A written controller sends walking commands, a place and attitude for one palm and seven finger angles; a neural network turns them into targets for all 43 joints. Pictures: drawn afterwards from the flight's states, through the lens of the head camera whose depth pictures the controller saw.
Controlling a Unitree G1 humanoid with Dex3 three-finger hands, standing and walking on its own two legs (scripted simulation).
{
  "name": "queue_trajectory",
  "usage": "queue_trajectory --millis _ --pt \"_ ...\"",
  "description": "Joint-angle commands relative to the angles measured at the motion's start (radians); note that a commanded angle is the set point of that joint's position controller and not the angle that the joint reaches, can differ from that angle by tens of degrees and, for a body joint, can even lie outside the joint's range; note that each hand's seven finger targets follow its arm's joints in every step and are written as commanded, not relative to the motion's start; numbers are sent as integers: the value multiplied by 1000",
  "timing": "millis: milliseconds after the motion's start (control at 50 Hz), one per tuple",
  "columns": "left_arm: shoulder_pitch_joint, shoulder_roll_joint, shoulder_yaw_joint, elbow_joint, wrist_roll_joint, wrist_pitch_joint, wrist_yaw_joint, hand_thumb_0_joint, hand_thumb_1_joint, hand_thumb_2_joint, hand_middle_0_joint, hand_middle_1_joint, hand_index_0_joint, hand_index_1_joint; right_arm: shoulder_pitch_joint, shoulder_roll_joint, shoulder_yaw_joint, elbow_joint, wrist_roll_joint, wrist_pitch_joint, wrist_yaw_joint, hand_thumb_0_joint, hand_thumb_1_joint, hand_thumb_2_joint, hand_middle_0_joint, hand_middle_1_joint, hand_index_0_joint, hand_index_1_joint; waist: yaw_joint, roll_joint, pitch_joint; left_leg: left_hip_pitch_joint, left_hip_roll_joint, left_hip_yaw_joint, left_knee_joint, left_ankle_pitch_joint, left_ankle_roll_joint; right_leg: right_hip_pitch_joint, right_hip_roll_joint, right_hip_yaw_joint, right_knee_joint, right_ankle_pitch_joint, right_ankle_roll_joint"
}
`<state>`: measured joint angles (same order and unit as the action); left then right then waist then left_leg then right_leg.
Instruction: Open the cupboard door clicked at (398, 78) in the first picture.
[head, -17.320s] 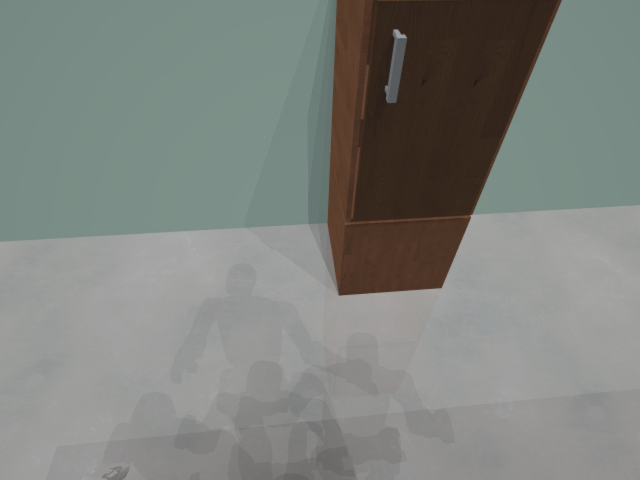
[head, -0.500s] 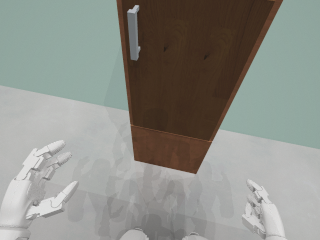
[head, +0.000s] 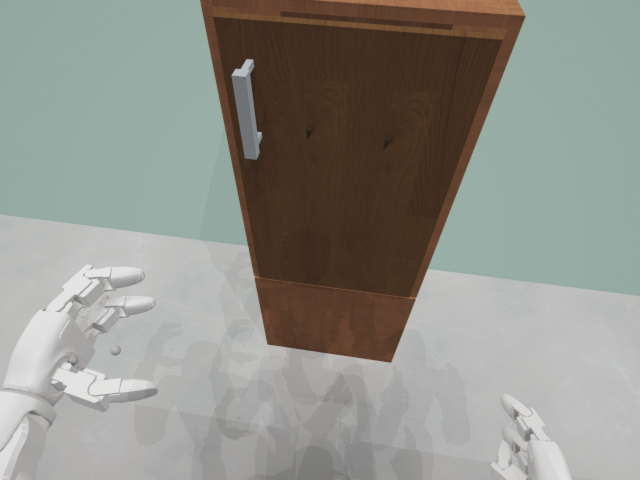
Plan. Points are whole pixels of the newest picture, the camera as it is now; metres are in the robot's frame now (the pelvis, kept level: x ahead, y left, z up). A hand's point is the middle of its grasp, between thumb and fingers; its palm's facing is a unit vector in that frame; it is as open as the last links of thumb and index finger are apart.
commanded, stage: raise the hand with hooked fingers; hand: left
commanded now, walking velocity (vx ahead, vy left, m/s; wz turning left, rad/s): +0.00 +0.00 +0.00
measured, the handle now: (250, 111) +0.57 +0.16 +0.16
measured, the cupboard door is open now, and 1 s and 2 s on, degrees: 0 0 0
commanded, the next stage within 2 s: move the hooked fingers beside the handle in 1.02 s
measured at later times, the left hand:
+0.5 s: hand (53, 250) +0.28 +0.29 +0.18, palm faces +0.04 -1.00 -0.07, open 14.0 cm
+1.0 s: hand (82, 244) +0.30 +0.27 +0.17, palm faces +0.01 -1.00 -0.06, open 14.0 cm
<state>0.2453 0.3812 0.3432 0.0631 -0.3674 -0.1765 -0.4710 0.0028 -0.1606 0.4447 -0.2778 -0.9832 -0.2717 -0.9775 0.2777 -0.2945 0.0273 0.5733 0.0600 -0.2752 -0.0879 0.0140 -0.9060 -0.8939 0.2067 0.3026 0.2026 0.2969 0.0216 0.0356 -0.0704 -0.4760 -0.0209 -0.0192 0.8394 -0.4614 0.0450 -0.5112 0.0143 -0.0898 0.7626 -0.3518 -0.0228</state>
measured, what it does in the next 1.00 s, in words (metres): stands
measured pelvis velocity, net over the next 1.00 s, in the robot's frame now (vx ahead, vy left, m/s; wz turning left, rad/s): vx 0.00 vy -0.01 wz -0.01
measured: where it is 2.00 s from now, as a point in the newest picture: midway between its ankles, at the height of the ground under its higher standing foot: outside the picture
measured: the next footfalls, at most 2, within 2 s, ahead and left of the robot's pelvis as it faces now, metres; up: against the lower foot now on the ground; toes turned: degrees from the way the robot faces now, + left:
none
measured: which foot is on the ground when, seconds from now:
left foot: down 0.00-1.00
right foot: down 0.00-1.00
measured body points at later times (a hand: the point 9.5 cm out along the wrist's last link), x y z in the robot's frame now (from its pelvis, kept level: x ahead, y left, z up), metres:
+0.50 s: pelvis +0.00 +0.01 +0.02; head -0.01 +0.01 +0.47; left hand +0.28 +0.35 +0.18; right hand +0.17 -0.22 -0.05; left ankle -0.02 +0.09 -0.71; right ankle +0.02 -0.11 -0.71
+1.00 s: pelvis +0.00 -0.01 +0.03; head +0.00 -0.02 +0.48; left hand +0.29 +0.32 +0.18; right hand +0.18 -0.24 -0.04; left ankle -0.02 +0.09 -0.71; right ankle +0.02 -0.11 -0.71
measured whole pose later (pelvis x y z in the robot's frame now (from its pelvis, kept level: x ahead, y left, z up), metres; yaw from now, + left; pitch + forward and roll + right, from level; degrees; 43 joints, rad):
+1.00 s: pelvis +0.00 -0.01 +0.03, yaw +0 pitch +1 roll -1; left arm -0.14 0.48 0.45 0.29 -0.33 0.03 -0.50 -0.01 -0.50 0.30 -0.30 -1.20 -0.30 -1.20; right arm 0.27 -0.27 0.07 0.58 0.07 -0.21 -0.11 0.01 -0.91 -0.89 0.21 0.30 0.20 0.30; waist 0.04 0.04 -0.04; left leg -0.25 -0.02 -0.01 0.58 -0.35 0.04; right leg -0.30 0.02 -0.07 0.54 -0.25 -0.03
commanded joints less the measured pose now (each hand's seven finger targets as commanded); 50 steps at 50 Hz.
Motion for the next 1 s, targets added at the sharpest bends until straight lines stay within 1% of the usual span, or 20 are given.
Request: queue_trajectory --millis 0,80,160,180,280,340,360,440,500,580,640,700,740,760,780,820,860,920,940,980 --pt "-226 283 202 -257 -54 -89 41 0 -383 350 -292 -1125 -292 -1125 -78 -100 -25 -161 -4 -67 -14 0 -900 -900 200 300 200 300 12 69 -189 88 22 -47 -198 375 -34 215 1 32 -112 225 -12" --pt "-279 242 165 -116 -55 -7 22 0 -477 310 -298 -1185 -298 -1185 -93 -106 -18 -152 8 -48 -16 0 -900 -900 200 300 200 300 9 105 -86 97 23 -44 -242 338 -43 193 3 26 -149 206 -14" --pt "-345 240 115 -40 -22 109 -14 0 -500 300 -300 -1200 -300 -1200 -87 -117 -14 -167 13 -33 -19 0 -900 -900 200 300 200 300 6 54 -56 105 26 -55 -272 328 -36 202 3 28 -179 197 -13" --pt "-390 248 107 -68 -15 120 -20 0 -500 300 -300 -1200 -300 -1200 -90 -118 -15 -171 16 -30 -19 0 -900 -900 200 300 200 300 -1 49 -81 124 28 -58 -280 334 -35 207 1 28 -183 200 -10" --pt "-556 366 202 -179 -12 85 -1 0 -500 300 -300 -1200 -300 -1200 -103 -106 -4 -176 3 -30 -23 0 -900 -900 200 300 200 300 12 60 -180 210 29 -70 -303 385 -44 265 10 32 -202 223 -16" --pt "-591 355 207 -111 -14 72 8 0 -500 300 -300 -1200 -300 -1200 -101 -102 2 -155 6 -27 -29 0 -900 -900 200 300 200 300 5 63 -130 221 32 -74 -327 375 -53 251 11 24 -220 211 -17" --pt "-599 376 219 -80 -11 83 6 0 -500 300 -300 -1200 -300 -1200 -97 -106 3 -149 4 -21 -29 0 -900 -900 200 300 200 300 11 71 -115 218 29 -71 -332 357 -51 255 14 28 -232 199 -20" --pt "-661 351 167 24 11 151 -19 0 -500 300 -300 -1200 -300 -1200 -101 -109 4 -141 16 -8 -36 0 -900 -900 200 300 200 300 -3 108 -81 221 28 -68 -357 336 -51 243 2 28 -253 191 -20" --pt "-733 379 157 11 24 186 -38 0 -500 300 -300 -1200 -300 -1200 -102 -111 4 -154 19 -3 -36 0 -900 -900 200 300 200 300 0 110 -120 254 27 -73 -365 380 -51 272 1 31 -262 224 -21" --pt "-609 359 179 78 1 191 -65 0 -500 300 -300 -1200 -300 -1200 -86 -115 -1 -157 12 5 -18 0 -900 -900 200 300 200 300 14 2 -142 240 25 -60 -349 464 -48 306 6 29 -254 309 -20" --pt "-619 375 208 65 -11 180 -63 0 -500 300 -300 -1200 -300 -1200 -98 -120 -5 -163 11 11 -10 0 -900 -900 200 300 200 300 20 1 -147 229 21 -52 -344 457 -46 301 5 31 -249 315 -19" --pt "-669 397 223 2 -9 157 -45 0 -500 300 -300 -1200 -300 -1200 -102 -113 -8 -170 9 12 -7 0 -900 -900 200 300 200 300 21 53 -162 245 19 -45 -349 448 -46 309 5 38 -255 307 -21" --pt "-693 395 211 -52 7 139 -27 0 -500 300 -300 -1200 -300 -1200 -102 -106 -7 -175 8 7 -11 0 -900 -900 200 300 200 300 18 117 -183 272 20 -40 -353 453 -47 308 2 41 -258 302 -20" --pt "-697 409 223 -67 6 132 -15 0 -500 300 -300 -1200 -300 -1200 -99 -105 -6 -172 3 8 -11 0 -900 -900 200 300 200 300 21 101 -181 268 20 -37 -351 446 -44 324 3 46 -264 304 -22" --pt "-705 398 211 -84 12 125 -10 0 -500 300 -300 -1200 -300 -1200 -103 -103 -5 -172 5 5 -13 0 -900 -900 200 300 200 300 15 121 -189 275 20 -38 -356 447 -43 326 3 46 -265 305 -22" --pt "-678 388 215 -64 11 119 -9 0 -500 300 -300 -1200 -300 -1200 -94 -104 -7 -163 4 2 -20 0 -900 -900 200 300 200 300 11 105 -184 278 20 -34 -355 451 -38 329 3 46 -269 321 -19" --pt "-658 391 219 -22 8 129 -14 0 -500 300 -300 -1200 -300 -1200 -89 -107 -5 -153 4 7 -23 0 -900 -900 200 300 200 300 13 65 -156 254 19 -29 -357 428 -32 339 3 48 -279 315 -18" --pt "-654 358 188 54 7 161 -33 0 -500 300 -300 -1200 -300 -1200 -99 -112 -6 -146 14 14 -30 0 -900 -900 200 300 200 300 -1 44 -105 217 14 -23 -359 363 -24 311 -3 54 -288 281 -12" --pt "-664 359 185 58 7 167 -35 0 -500 300 -300 -1200 -300 -1200 -101 -114 -7 -148 16 15 -31 0 -900 -900 200 300 200 300 -2 29 -111 216 15 -25 -360 352 -22 309 -4 52 -288 267 -11" --pt "-683 364 180 34 6 171 -41 0 -500 300 -300 -1200 -300 -1200 -110 -111 -7 -155 16 15 -30 0 -900 -900 200 300 200 300 2 49 -135 231 12 -22 -351 380 -20 327 -6 59 -282 299 -12"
